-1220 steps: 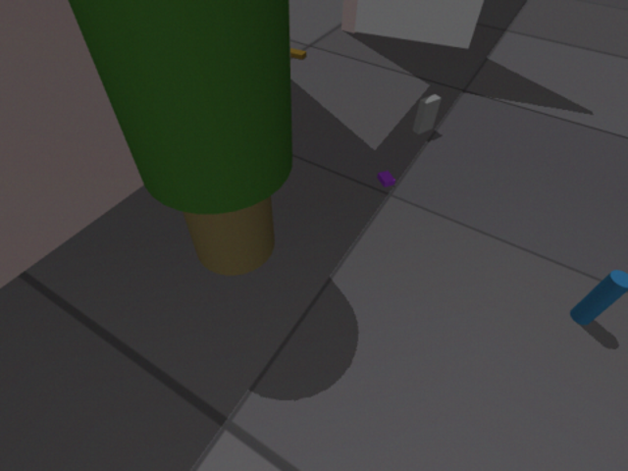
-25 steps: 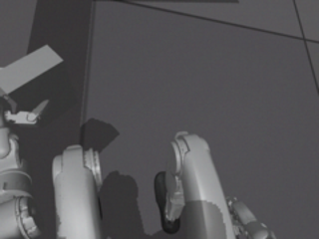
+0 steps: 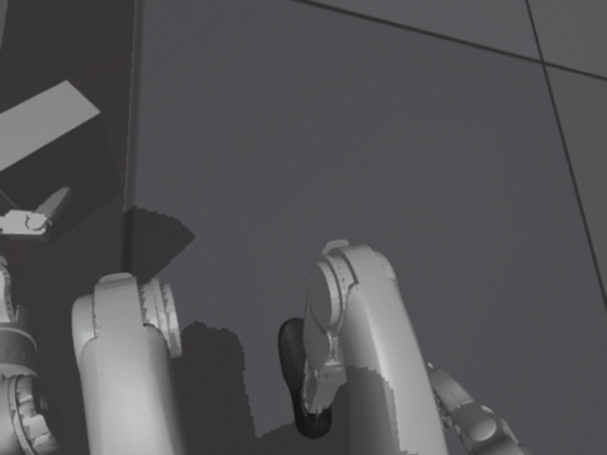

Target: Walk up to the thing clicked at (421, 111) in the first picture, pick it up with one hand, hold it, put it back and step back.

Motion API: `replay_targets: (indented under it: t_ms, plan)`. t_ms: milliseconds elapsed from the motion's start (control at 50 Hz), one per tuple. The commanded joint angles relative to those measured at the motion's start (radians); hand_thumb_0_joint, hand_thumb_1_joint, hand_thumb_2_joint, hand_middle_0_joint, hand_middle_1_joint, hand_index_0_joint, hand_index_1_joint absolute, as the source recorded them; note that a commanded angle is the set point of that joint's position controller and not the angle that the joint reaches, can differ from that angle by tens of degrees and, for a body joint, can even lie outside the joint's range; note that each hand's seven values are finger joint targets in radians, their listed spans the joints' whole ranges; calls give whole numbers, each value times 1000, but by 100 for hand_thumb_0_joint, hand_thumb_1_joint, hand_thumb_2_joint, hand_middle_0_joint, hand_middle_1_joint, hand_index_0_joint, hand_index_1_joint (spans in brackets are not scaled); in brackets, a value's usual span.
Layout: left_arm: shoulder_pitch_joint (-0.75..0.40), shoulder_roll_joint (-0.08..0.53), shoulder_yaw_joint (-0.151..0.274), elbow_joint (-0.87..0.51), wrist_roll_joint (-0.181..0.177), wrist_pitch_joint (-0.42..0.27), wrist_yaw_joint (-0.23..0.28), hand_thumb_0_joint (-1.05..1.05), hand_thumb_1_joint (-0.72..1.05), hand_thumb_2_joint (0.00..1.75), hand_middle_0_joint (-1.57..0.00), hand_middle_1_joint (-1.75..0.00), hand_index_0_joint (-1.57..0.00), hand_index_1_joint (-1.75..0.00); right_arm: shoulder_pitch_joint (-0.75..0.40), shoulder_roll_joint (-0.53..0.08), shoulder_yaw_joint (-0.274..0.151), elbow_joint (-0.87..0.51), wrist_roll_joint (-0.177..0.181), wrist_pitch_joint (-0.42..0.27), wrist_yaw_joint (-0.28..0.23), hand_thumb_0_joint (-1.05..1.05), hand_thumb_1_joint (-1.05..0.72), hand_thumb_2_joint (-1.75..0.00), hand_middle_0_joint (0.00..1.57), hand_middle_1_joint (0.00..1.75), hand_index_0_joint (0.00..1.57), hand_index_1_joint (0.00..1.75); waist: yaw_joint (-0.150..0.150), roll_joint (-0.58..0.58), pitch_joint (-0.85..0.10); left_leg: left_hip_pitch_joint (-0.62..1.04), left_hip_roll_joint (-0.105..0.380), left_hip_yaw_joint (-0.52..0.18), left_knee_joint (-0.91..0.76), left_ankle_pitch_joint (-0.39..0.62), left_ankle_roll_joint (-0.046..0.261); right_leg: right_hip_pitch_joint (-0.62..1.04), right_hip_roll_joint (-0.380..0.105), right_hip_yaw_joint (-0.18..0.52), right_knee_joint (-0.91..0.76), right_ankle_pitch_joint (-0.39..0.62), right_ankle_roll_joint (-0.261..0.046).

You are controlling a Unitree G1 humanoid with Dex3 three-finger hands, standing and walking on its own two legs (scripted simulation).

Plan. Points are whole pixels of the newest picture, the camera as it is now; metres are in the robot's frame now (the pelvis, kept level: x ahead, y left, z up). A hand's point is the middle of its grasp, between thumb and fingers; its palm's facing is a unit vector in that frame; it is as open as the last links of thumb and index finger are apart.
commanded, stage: lower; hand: left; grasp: from the side
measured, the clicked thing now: (58, 172) +0.46 +0.23 -0.10
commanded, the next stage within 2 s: loosen in 1.40 s
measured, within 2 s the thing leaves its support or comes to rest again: rests again in 1.76 s
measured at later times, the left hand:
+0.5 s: hand (39, 193) +0.45 +0.26 -0.14, palm faces +0.30 -0.95 -0.01, open 9.3 cm
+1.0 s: hand (46, 195) +0.45 +0.26 -0.17, palm faces +0.32 -0.95 -0.01, open 9.3 cm
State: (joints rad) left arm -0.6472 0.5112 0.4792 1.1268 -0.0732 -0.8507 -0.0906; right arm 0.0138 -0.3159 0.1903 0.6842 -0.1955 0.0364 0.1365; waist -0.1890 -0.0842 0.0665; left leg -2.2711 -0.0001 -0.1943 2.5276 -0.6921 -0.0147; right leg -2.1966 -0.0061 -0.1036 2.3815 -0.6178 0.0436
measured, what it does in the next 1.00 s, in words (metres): stands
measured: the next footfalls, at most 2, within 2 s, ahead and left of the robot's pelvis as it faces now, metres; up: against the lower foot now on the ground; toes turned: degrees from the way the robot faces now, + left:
none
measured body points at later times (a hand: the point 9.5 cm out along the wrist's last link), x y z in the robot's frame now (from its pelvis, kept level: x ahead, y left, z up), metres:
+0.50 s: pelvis +0.00 +0.01 -0.01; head +0.23 +0.13 +0.35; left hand +0.43 +0.31 -0.14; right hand +0.12 -0.27 -0.08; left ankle +0.08 +0.13 -0.27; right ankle +0.12 -0.13 -0.27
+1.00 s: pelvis -0.01 +0.01 -0.02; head +0.23 +0.15 +0.33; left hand +0.43 +0.31 -0.16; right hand +0.12 -0.26 -0.07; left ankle +0.08 +0.13 -0.27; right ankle +0.12 -0.13 -0.27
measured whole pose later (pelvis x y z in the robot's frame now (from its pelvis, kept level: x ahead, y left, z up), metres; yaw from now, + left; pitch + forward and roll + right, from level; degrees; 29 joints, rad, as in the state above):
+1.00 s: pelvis -0.01 +0.01 -0.02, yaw -5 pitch +16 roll -16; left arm -0.69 0.75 0.51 1.40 -0.04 -1.05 0.04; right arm -0.11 -0.36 0.43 0.60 -0.32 0.04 0.16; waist -0.27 -0.21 0.26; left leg -2.23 0.00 -0.32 2.63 -0.71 -0.01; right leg -2.12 0.03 -0.20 2.39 -0.58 0.07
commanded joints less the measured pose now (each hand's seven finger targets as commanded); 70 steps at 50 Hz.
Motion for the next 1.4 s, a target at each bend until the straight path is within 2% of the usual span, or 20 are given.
replay_targets:
  t_ms: [0, 60, 80, 220, 260, 320, 380, 560, 620, 720, 740, 820, 880, 960, 1060, 1080, 1240, 1300, 1320, 1380]
  plan:
    - [-233, 181, 11, -124, -7, -79, 13, 0, 13, 120, -120, -136, -122, -136, 108, -283, -79, -36, -10, -6, -9, 0, -92, -91, 20, 30, 20, 30, -35, 295, -609, 378, 12, 74, -299, 91, 13, 336, 42, -94, -190, 121, -69]
    - [-245, 190, 11, -82, -10, -96, 23, 0, 10, 119, -119, -135, -121, -135, 96, -286, -54, -41, -18, -6, -6, 0, -93, -91, 20, 30, 20, 30, -56, 253, -576, 345, 13, 66, -275, 93, 19, 350, 45, -98, -195, 129, -63]
    - [-240, 205, 17, -81, -8, -103, 27, 0, 10, 119, -119, -134, -120, -134, 90, -290, -53, -43, -20, -6, -4, 0, -92, -91, 20, 30, 20, 30, -48, 259, -580, 347, 14, 64, -277, 93, 17, 352, 48, -100, -191, 124, -65]
    - [-281, 288, 43, -55, 5, -162, 46, 0, 17, 118, -117, -132, -118, -131, 46, -316, -11, -56, -48, -8, -1, 0, -92, -91, 20, 30, 20, 30, -71, 313, -550, 371, 24, 44, -265, 63, 12, 350, 55, -120, -172, 107, -64]
    - [-285, 298, 40, -41, 8, -174, 47, 0, 16, 116, -116, -131, -118, -130, 31, -328, -1, -60, -57, -8, -1, 0, -93, -91, 20, 30, 20, 30, -85, 341, -543, 403, 28, 32, -268, 79, 3, 335, 53, -132, -157, 121, -65]
    - [-258, 316, 56, -8, 5, -184, 55, 0, 15, 115, -114, -128, -116, -128, 26, -332, 14, -64, -69, -3, 1, 0, -93, -91, 20, 30, 20, 30, -81, 338, -543, 390, 29, 35, -250, 94, 4, 367, 58, -134, -160, 138, -63]
    - [-262, 312, 46, 3, 10, -195, 60, 0, 13, 116, -116, -130, -117, -130, 16, -346, 29, -65, -79, -4, 3, 0, -93, -91, 20, 30, 20, 30, -101, 382, -519, 439, 34, 14, -265, 124, -9, 344, 54, -151, -139, 165, -65]
    - [-268, 337, 34, 59, 15, -221, 90, 0, 15, 117, -111, -128, -113, -128, -11, -360, 69, -77, -99, 1, 6, 0, -92, -91, 20, 30, 20, 30, -135, 351, -469, 410, 38, -6, -239, 116, -4, 374, 61, -170, -149, 172, -57]
    - [-287, 377, 48, 68, 17, -234, 104, 0, 17, 116, -112, -127, -114, -127, -25, -370, 80, -87, -102, 3, 7, 0, -92, -91, 20, 30, 20, 30, -134, 350, -445, 385, 38, -13, -244, 69, -2, 370, 63, -179, -151, 137, -56]
    - [-268, 393, 55, 98, 21, -252, 116, 0, 18, 117, -112, -128, -114, -127, -32, -377, 99, -93, -113, 4, 9, 0, -91, -91, 20, 30, 20, 30, -142, 359, -446, 410, 42, -26, -245, 97, -7, 386, 68, -190, -146, 160, -55]
    - [-266, 381, 39, 112, 23, -253, 114, 0, 18, 118, -111, -128, -113, -127, -41, -377, 104, -92, -115, 2, 9, 0, -91, -91, 20, 30, 20, 30, -146, 360, -436, 414, 44, -28, -242, 98, -8, 380, 68, -190, -144, 164, -55]
    - [-270, 393, 38, 121, 24, -260, 121, 0, 18, 118, -112, -128, -114, -128, -49, -383, 114, -96, -122, 4, 8, 0, -91, -91, 20, 30, 20, 30, -156, 367, -420, 414, 46, -35, -241, 101, -9, 384, 71, -199, -146, 170, -53]
    - [-250, 404, 41, 122, 26, -264, 127, 0, 18, 118, -111, -128, -113, -128, -56, -383, 122, -98, -125, 5, 9, 0, -91, -90, 20, 30, 20, 30, -149, 374, -430, 436, 49, -40, -241, 123, -12, 396, 74, -201, -143, 188, -53]
    - [-298, 421, 34, 128, 24, -275, 134, 0, 21, 119, -114, -128, -115, -128, -75, -394, 132, -103, -127, 3, 8, 0, -91, -90, 20, 30, 20, 30, -168, 370, -389, 415, 52, -54, -245, 80, -11, 374, 74, -212, -142, 161, -51]
    - [-273, 446, 47, 141, 20, -282, 138, 0, 20, 118, -112, -127, -114, -126, -84, -392, 142, -102, -135, 2, 6, 0, -90, -90, 20, 30, 20, 30, -157, 362, -399, 411, 53, -44, -223, 97, -5, 403, 83, -207, -151, 176, -48]
    - [-277, 437, 42, 150, 21, -282, 138, 0, 22, 119, -113, -127, -114, -127, -85, -392, 145, -105, -136, 1, 5, 0, -90, -90, 20, 30, 20, 30, -167, 354, -401, 413, 54, -48, -222, 96, -6, 401, 82, -212, -150, 175, -47]
    - [-263, 449, 37, 166, 25, -288, 134, 0, 27, 120, -114, -128, -116, -128, -97, -401, 156, -113, -143, 4, 4, 0, -90, -90, 20, 30, 20, 30, -173, 372, -378, 424, 61, -63, -235, 89, -11, 399, 87, -227, -147, 172, -47]
    - [-245, 451, 51, 169, 22, -295, 141, 0, 30, 122, -113, -128, -114, -128, -92, -403, 162, -111, -146, 5, 5, 0, -89, -90, 20, 30, 20, 30, -174, 367, -390, 440, 61, -73, -231, 124, -14, 416, 86, -231, -141, 202, -45]
    - [-251, 476, 60, 156, 22, -297, 142, 0, 29, 120, -114, -127, -115, -127, -99, -403, 162, -111, -146, 5, 3, 0, -89, -90, 20, 30, 20, 30, -164, 368, -398, 441, 62, -71, -227, 127, -14, 412, 90, -229, -142, 201, -47]
    - [-244, 446, 37, 167, 21, -299, 139, 0, 32, 121, -113, -127, -115, -127, -112, -402, 164, -114, -148, 5, 3, 0, -89, -90, 20, 30, 20, 30, -172, 370, -358, 429, 64, -71, -231, 103, -13, 397, 89, -230, -146, 184, -48]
